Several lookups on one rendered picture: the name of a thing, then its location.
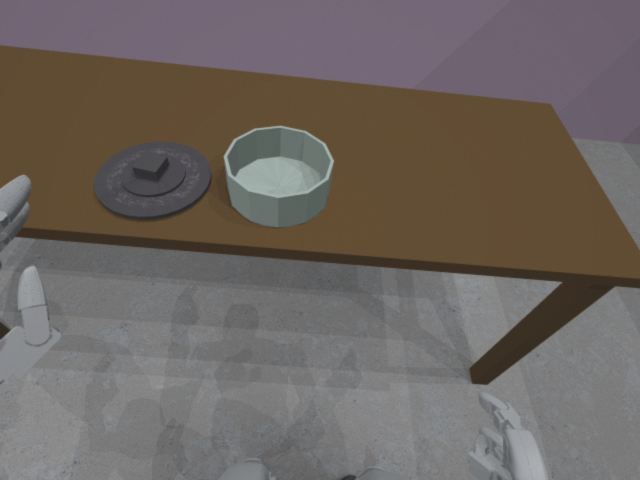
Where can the robot left shin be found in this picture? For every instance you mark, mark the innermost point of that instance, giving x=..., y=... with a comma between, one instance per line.
x=254, y=461

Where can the pot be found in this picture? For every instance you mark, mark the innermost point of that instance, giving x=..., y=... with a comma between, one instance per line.
x=278, y=176

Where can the robot right shin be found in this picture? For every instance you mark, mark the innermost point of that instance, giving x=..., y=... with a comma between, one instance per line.
x=369, y=469

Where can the right robot hand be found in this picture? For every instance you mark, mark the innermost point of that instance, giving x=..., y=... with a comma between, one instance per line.
x=516, y=455

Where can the lid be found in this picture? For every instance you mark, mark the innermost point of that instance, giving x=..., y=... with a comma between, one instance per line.
x=184, y=182

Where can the knob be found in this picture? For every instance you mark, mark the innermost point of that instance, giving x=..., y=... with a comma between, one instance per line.
x=150, y=166

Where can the left robot hand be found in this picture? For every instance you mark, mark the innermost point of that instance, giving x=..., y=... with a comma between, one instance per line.
x=21, y=348

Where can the robot shin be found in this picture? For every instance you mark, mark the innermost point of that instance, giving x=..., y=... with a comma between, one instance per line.
x=369, y=469
x=254, y=461

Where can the table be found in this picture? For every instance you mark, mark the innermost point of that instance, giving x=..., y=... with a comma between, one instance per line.
x=421, y=180

